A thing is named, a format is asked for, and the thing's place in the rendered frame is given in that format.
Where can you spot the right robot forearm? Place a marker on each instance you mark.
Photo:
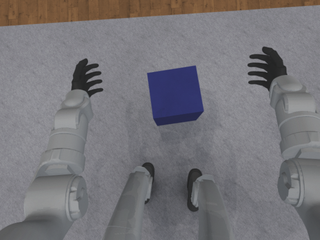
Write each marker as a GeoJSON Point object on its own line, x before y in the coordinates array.
{"type": "Point", "coordinates": [298, 118]}

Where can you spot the left robot forearm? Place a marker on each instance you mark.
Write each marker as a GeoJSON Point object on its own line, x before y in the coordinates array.
{"type": "Point", "coordinates": [65, 150]}

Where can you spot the carton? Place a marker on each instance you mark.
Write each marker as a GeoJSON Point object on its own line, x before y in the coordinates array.
{"type": "Point", "coordinates": [175, 95]}

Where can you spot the robot left upper arm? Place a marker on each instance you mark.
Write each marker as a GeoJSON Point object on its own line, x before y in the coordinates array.
{"type": "Point", "coordinates": [52, 205]}

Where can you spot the left robot shin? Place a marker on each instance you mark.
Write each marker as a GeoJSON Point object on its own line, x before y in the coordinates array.
{"type": "Point", "coordinates": [140, 169]}

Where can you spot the robot right upper arm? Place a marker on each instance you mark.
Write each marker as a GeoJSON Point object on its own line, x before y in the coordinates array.
{"type": "Point", "coordinates": [299, 185]}

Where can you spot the right robot hand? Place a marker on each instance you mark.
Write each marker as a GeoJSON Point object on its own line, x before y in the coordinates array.
{"type": "Point", "coordinates": [274, 67]}

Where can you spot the robot left thigh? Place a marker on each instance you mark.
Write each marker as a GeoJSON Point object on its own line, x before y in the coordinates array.
{"type": "Point", "coordinates": [127, 218]}

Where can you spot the left robot hand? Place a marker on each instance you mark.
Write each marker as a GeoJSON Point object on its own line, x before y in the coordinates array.
{"type": "Point", "coordinates": [80, 77]}

